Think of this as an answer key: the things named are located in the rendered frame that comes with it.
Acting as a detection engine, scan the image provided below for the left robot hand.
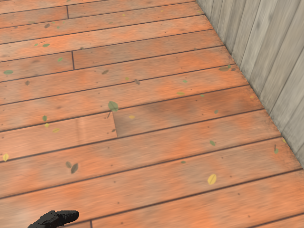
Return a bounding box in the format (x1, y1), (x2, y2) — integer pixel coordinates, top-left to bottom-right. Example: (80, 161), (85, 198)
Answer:
(28, 210), (79, 228)

